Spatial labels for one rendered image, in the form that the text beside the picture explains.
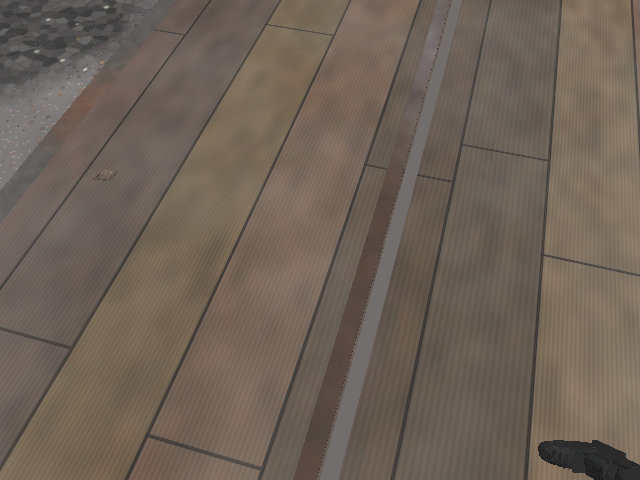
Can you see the robot right hand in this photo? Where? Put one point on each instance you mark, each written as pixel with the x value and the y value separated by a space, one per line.
pixel 597 460

